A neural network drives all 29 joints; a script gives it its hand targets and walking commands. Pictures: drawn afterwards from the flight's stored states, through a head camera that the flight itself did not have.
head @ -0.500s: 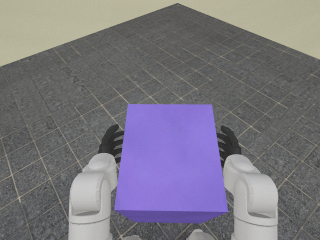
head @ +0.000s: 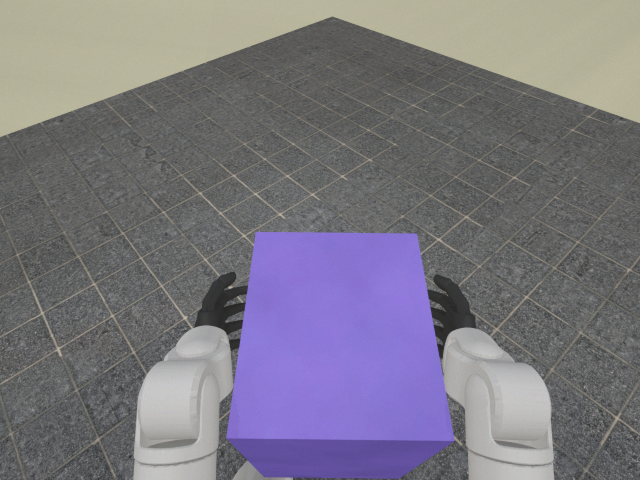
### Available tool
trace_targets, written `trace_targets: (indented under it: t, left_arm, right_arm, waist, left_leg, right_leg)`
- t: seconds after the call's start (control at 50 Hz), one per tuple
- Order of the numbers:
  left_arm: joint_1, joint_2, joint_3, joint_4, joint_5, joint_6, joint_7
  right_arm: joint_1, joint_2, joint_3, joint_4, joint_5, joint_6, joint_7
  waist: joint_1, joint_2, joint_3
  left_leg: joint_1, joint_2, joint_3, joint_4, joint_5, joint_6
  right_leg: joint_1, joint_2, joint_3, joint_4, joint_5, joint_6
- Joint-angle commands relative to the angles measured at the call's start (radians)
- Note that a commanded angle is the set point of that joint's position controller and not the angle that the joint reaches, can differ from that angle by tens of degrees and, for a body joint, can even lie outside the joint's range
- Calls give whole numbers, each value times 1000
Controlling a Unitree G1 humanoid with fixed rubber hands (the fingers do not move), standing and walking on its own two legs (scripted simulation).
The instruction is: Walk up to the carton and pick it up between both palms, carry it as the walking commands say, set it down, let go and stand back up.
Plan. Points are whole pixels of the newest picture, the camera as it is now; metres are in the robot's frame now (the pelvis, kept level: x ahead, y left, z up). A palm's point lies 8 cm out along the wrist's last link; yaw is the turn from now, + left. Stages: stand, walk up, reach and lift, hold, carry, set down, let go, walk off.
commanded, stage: carry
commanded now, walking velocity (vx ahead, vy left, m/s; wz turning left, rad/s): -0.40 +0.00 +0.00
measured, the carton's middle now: (333, 366) +0.26 -0.01 +0.02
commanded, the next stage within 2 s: none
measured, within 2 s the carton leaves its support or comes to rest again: neither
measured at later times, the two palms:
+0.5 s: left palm out of the picture -0.02 +0.16 +0.08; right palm out of the picture -0.02 -0.11 +0.09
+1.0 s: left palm out of the picture -0.31 +0.18 +0.07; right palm out of the picture -0.31 -0.09 +0.08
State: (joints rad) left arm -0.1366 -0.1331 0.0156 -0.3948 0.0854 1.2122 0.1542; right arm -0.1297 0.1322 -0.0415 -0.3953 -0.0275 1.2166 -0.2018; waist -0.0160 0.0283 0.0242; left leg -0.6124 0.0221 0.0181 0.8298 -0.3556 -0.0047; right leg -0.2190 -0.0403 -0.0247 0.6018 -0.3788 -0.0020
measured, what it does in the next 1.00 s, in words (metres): walks backwards: left foot, then right foot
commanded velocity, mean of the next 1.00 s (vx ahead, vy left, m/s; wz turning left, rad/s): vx -0.40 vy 0.00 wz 0.00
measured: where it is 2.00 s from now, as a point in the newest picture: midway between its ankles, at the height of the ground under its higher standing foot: outside the picture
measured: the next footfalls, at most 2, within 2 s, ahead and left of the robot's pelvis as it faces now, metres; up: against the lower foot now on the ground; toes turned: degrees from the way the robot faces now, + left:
left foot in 0.28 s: -0.09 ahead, +0.14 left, +0.00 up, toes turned +2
right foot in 0.60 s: -0.36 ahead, -0.11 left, +0.00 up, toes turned -4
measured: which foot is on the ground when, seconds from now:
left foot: up 0.00-0.26, down 0.28-0.60, up 0.62-0.94, down 0.96-1.00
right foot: down 0.00-0.30, up 0.32-0.58, down 0.60-0.96, up 0.98-1.00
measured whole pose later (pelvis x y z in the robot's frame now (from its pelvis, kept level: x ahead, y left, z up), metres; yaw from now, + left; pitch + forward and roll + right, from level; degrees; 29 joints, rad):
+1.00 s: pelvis -0.57 +0.04 -0.02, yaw +1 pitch +0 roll +2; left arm -0.10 -0.13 0.01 -0.44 0.07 1.17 0.16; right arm -0.14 0.13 -0.03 -0.43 -0.01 1.20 -0.21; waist -0.02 -0.07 0.03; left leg -0.39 -0.03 0.01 0.67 -0.30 -0.01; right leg -0.57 -0.09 -0.01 0.63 -0.16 0.01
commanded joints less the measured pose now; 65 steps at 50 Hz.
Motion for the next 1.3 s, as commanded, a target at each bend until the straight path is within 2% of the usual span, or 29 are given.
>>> trace_targets:
  t: [0.0,0.04,0.14,0.24,0.26,0.28,0.3,0.32,0.36,0.4,0.5,0.54,0.56,0.58,0.6,0.62,0.66,0.74,0.78,0.88,0.94,0.96,0.98,1.02,1.06,1.16,1.22,1.26,1.28]
  left_arm:
    - [-369,-995,-521,-139,-343,-64,-156]
    - [-418,-988,-543,-188,-367,-82,-158]
    - [-309,-915,-519,-165,-335,-59,-134]
    - [-306,-918,-569,-159,-335,-51,-126]
    - [-345,-928,-582,-178,-348,-55,-126]
    - [-376,-947,-600,-202,-363,-65,-124]
    - [-439,-949,-640,-281,-364,-68,-128]
    - [-421,-974,-630,-218,-348,-65,-130]
    - [-458,-1033,-654,-231,-384,-72,-144]
    - [-448,-1014,-650,-204,-373,-66,-132]
    - [-430,-940,-620,-165,-351,-48,-120]
    - [-407,-938,-605,-144,-351,-38,-119]
    - [-361,-945,-580,-121,-353,-44,-127]
    - [-353,-954,-551,-94,-351,-42,-136]
    - [-377,-937,-532,-108,-366,-49,-147]
    - [-342,-967,-533,-100,-364,-56,-153]
    - [-413,-1008,-543,-208,-373,-75,-158]
    - [-325,-940,-505,-154,-338,-77,-155]
    - [-289,-914,-492,-153,-326,-73,-134]
    - [-341,-902,-532,-210,-339,-65,-126]
    - [-312,-887,-559,-172,-332,-56,-123]
    - [-384,-895,-596,-212,-344,-61,-120]
    - [-411,-925,-614,-232,-343,-61,-123]
    - [-522,-1028,-663,-279,-392,-86,-133]
    - [-433,-1040,-633,-208,-382,-88,-132]
    - [-395,-914,-632,-182,-354,-54,-107]
    - [-403,-929,-602,-168,-354,-50,-118]
    - [-317,-918,-554,-114,-336,-42,-121]
    - [-367,-924,-547,-136,-340,-47,-127]
  right_arm:
    - [-578,1016,694,-250,333,-67,166]
    - [-543,1029,698,-232,333,-68,162]
    - [-419,952,671,-207,305,-37,140]
    - [-344,931,609,-159,293,-40,154]
    - [-371,947,608,-156,288,-45,158]
    - [-390,961,601,-138,299,-58,164]
    - [-377,966,586,-153,295,-67,176]
    - [-380,974,588,-153,300,-66,184]
    - [-410,1007,604,-198,301,-73,191]
    - [-412,972,574,-181,288,-77,195]
    - [-371,915,577,-161,265,-54,179]
    - [-364,911,574,-146,264,-43,174]
    - [-383,913,591,-168,274,-47,168]
    - [-438,907,607,-208,272,-46,160]
    - [-421,909,622,-196,258,-45,151]
    - [-435,937,633,-226,271,-48,156]
    - [-524,1031,674,-253,321,-73,165]
    - [-521,977,712,-281,342,-63,154]
    - [-478,939,700,-279,337,-48,143]
    - [-393,961,651,-168,308,-33,145]
    - [-358,928,615,-156,295,-41,154]
    - [-361,918,583,-126,283,-48,161]
    - [-363,945,576,-133,295,-58,175]
    - [-416,1022,585,-184,308,-84,189]
    - [-435,1019,599,-206,309,-92,190]
    - [-307,889,546,-143,247,-66,169]
    - [-388,911,596,-194,275,-60,169]
    - [-390,894,610,-193,268,-50,154]
    - [-385,911,619,-160,270,-42,160]
  waist:
    - [26,-147,-278]
    - [20,-163,-365]
    - [18,-268,-460]
    - [8,-195,-497]
    - [11,-111,-503]
    - [18,115,-469]
    - [3,403,-415]
    - [6,298,-365]
    - [16,99,-338]
    - [22,170,-335]
    - [17,200,-346]
    - [28,327,-370]
    - [41,228,-400]
    - [48,-49,-355]
    - [24,-418,-311]
    - [29,-436,-232]
    - [19,-126,-245]
    - [12,-218,-399]
    - [18,-291,-419]
    - [26,-303,-465]
    - [15,-119,-433]
    - [5,215,-419]
    - [-8,439,-347]
    - [18,179,-266]
    - [25,65,-352]
    - [16,277,-349]
    - [24,260,-367]
    - [44,49,-324]
    - [36,-277,-303]
  left_leg:
    - [-23,-42,-93,553,-64,-45]
    - [-77,-66,-46,540,-40,-73]
    - [55,-51,48,131,-143,-51]
    - [353,-29,47,-366,48,-16]
    - [449,41,-29,-431,127,0]
    - [485,259,-291,-495,335,61]
    - [326,465,-480,-516,520,203]
    - [201,406,-401,-523,302,210]
    - [100,280,-246,-528,83,156]
    - [195,209,-178,-511,133,95]
    - [233,262,-282,-676,-56,61]
    - [239,227,-226,-744,-119,-22]
    - [193,180,-136,-630,-64,-74]
    - [96,58,-26,-413,-34,-103]
    - [-22,-25,-6,21,-154,-90]
    - [-72,-45,-59,254,-202,-67]
    - [-3,-54,-119,542,-54,-33]
    - [-62,-57,-31,444,-101,-74]
    - [-19,-51,4,227,-177,-64]
    - [228,-52,66,-66,-110,-29]
    - [431,13,-27,-424,38,5]
    - [439,262,-367,-560,17,83]
    - [237,476,-544,-620,95,215]
    - [41,328,-367,-604,-127,147]
    - [150,233,-172,-505,105,110]
    - [307,265,-270,-603,44,93]
    - [252,249,-241,-702,-71,3]
    - [138,131,-139,-510,-67,-84]
    - [21,27,-29,-126,-95,-69]
  right_leg:
    - [-35,-262,61,-140,816,-113]
    - [163,-246,69,-35,1048,-128]
    - [244,-266,190,-40,1181,-161]
    - [16,-242,202,-116,595,-105]
    - [-77,-182,163,-57,437,-61]
    - [-218,-69,70,82,108,6]
    - [-340,55,-61,395,-266,41]
    - [-285,62,65,608,-241,28]
    - [-251,54,55,742,-77,16]
    - [-270,64,15,610,-53,31]
    - [-105,113,-87,188,-176,13]
    - [54,138,-131,-100,-217,-6]
    - [159,86,-82,-257,-155,-23]
    - [181,-16,51,-400,-203,-38]
    - [70,-316,399,-399,-70,-93]
    - [-172,-480,446,-429,124,-158]
    - [-163,-292,138,-259,440,-139]
    - [233,-239,102,-30,1085,-101]
    - [268,-245,184,-52,1102,-128]
    - [61,-274,208,-207,594,-124]
    - [-119,-186,162,-140,330,-34]
    - [-314,-44,38,54,-9,30]
    - [-405,83,-10,460,-270,48]
    - [-313,69,98,722,-81,9]
    - [-264,62,51,692,6,15]
    - [-187,79,-41,257,-129,31]
    - [34,110,-95,-105,-185,-3]
    - [172,33,-21,-382,-163,-39]
    - [83,-238,310,-408,-131,-90]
